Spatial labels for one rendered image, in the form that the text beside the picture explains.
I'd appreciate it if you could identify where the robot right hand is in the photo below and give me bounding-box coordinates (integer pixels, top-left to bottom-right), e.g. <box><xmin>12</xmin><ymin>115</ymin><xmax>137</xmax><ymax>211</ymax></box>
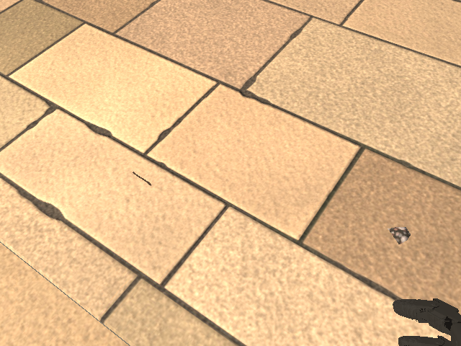
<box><xmin>393</xmin><ymin>298</ymin><xmax>461</xmax><ymax>346</ymax></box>

